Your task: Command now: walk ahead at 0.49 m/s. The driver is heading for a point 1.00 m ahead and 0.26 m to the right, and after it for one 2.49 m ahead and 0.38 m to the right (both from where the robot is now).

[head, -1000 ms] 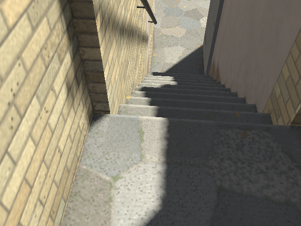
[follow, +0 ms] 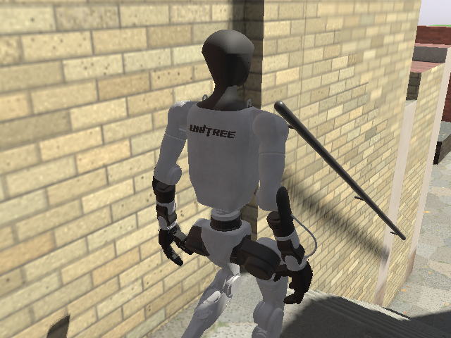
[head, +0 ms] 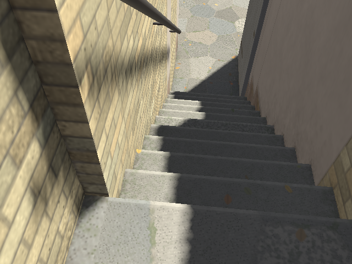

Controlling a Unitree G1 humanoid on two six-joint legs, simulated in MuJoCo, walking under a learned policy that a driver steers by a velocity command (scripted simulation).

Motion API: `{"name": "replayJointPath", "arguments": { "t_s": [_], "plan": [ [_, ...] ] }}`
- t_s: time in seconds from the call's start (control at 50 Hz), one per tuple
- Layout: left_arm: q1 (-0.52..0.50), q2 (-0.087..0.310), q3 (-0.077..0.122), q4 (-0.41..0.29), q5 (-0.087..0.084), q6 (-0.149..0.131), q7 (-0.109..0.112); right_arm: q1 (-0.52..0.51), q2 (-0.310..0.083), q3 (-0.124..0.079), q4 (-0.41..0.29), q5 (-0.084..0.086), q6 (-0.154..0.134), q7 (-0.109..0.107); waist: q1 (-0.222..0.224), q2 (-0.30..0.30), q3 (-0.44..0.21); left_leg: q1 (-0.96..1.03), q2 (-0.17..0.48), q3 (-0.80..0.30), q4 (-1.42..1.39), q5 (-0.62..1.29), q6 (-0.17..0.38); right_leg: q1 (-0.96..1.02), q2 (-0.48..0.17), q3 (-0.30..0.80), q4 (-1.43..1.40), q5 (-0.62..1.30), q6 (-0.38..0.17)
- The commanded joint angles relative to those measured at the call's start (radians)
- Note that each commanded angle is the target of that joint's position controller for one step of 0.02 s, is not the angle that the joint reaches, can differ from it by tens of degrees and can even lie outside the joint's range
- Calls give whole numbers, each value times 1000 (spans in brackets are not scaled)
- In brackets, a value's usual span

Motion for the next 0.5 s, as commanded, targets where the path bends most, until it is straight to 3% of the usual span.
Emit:
{"name": "replayJointPath", "arguments": {
  "t_s": [0.02, 0.06, 0.1, 0.14, 0.18, 0.2, 0.22, 0.24, 0.26, 0.28, 0.3, 0.32, 0.34, 0.36, 0.38, 0.4, 0.42, 0.44, 0.46, 0.48, 0.5],
  "plan": [
    [-55, -41, -47, -19, 7, -36, -3, 21, 23, 17, -104, 14, 16, -10, -88, -12, 24, -310, 86, -89, 145, 60, 56, -42, -405, 481, -396, -2, -205],
    [-121, 1, -47, -45, 40, -68, 8, -51, 17, 20, -147, 13, 20, -8, -117, -3, 7, -292, 100, -44, -56, 159, 58, -146, -303, 305, -418, 14, -167],
    [-69, 20, -54, -37, 62, -84, 19, -89, 13, 20, -156, 15, 14, -6, -89, -47, -43, -210, 110, 9, -248, 322, 28, -164, -204, 185, -398, 72, -132],
    [16, 36, -56, -22, 43, -75, 12, -186, 0, 19, -182, 13, 14, -3, -40, -40, -32, -92, 100, 66, -553, 462, -45, -137, -177, 120, -403, 194, -125],
    [173, 68, -41, 26, 20, -57, -8, -307, 20, 23, -205, 35, 30, 0, 33, -83, 21, -72, 69, 102, -770, 463, -100, 8, -209, 135, -400, 291, -143],
    [212, 146, -3, 11, -6, -51, -6, -371, -19, 11, -220, 64, 31, -8, 59, -57, 51, -178, 37, 99, -905, 399, -139, 202, -260, 198, -322, 681, -115],
    [272, 164, 15, 36, -14, -42, -7, -417, -9, 13, -235, 69, 30, -8, 77, -61, 16, -205, 21, 107, -998, 384, -152, 350, -264, 192, -292, 762, -96],
    [285, 164, 29, 44, -11, -28, -16, -432, 6, 20, -234, 62, 28, -9, 87, -73, 17, -205, 15, 100, -1074, 392, -159, 430, -270, 185, -282, 723, -106],
    [292, 142, 36, 50, 10, -10, -27, -424, 17, 23, -233, 55, 32, -9, 87, -116, 11, -174, 8, 101, -1051, 407, -147, 446, -297, 198, -297, 681, -129],
    [246, 125, 41, 49, 24, 3, -38, -406, 10, 19, -229, 56, 38, -14, 67, -119, 22, -144, 17, 74, -1059, 388, -126, 458, -318, 200, -313, 620, -135],
    [197, 101, 46, 42, 20, 7, -36, -382, -6, 13, -217, 55, 41, -27, 44, -111, 23, -104, 19, 61, -1082, 341, -100, 470, -319, 198, -289, 648, -122],
    [187, 80, 44, 43, 29, 8, -39, -373, -31, 6, -218, 52, 41, -34, 37, -102, 10, -59, 11, 70, -1069, 270, -72, 486, -345, 226, -295, 626, -135],
    [155, 76, 50, 30, 24, 8, -34, -357, -51, -3, -210, 45, 40, -39, 17, -104, 1, -28, 6, 73, -1103, 204, -51, 514, -354, 251, -250, 692, -127],
    [128, 122, 67, 11, 15, 11, -28, -300, -67, -9, -191, 61, 31, -49, -1, -101, -55, 90, -26, 100, -1178, 229, -33, 534, -323, 238, -164, 836, -111],
    [174, 107, 67, 17, 20, 8, -28, -189, -79, -14, -159, 72, 17, -51, -17, -65, -190, 379, -14, 119, -1110, 345, 25, 451, -261, 205, 10, 888, -77],
    [314, 7, 36, 11, 41, -2, -41, 35, -63, 0, -109, 89, 9, -47, -41, 117, -446, 943, 197, -155, -1025, 545, 224, 47, -137, 171, 341, 610, 1],
    [274, -8, 28, 16, 48, -6, -68, 243, -72, -6, -27, 69, 12, -47, -141, 217, -482, 1143, 372, -443, -1162, 562, 348, -273, -6, 123, 675, -315, 46],
    [123, 59, 60, -28, 11, -5, -70, 285, -72, -12, 12, 41, 4, -52, -161, 77, -331, 955, 352, -413, -1258, 360, 247, -350, -79, 215, 813, -347, 19],
    [11, 71, 64, -66, -3, -8, -50, 97, -84, -21, -25, 45, -9, -63, -103, 49, -96, 674, 342, -285, -1334, 332, 205, -369, -150, 205, 799, -251, 13],
    [-58, 63, 65, -116, -30, -11, -12, -96, -118, -37, -81, 72, -24, -85, -41, 65, -99, 541, 352, -160, -1301, 1095, 222, -259, -172, 167, 765, -327, 67],
    [-64, 68, 48, -156, -24, -2, 4, -165, -90, -37, -101, 97, -41, -99, -2, 36, -186, 532, 370, -87, -1275, 1331, 198, -193, -214, 191, 743, -377, 105]
  ]
}}
Velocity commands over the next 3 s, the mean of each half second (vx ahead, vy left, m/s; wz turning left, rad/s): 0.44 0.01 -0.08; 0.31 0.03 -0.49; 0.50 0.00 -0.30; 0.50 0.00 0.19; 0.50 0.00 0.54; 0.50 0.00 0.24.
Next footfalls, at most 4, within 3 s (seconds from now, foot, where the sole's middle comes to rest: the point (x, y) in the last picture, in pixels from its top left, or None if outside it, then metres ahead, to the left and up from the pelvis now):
0.36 left None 0.39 0.13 -0.76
0.88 right None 0.45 -0.19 -0.76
1.48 left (204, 196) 0.84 -0.11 -0.94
1.80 right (263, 189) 0.88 -0.40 -0.94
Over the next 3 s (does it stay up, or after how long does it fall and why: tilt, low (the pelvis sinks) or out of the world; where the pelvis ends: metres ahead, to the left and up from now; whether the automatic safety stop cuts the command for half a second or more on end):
stays up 1.41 -0.32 -0.64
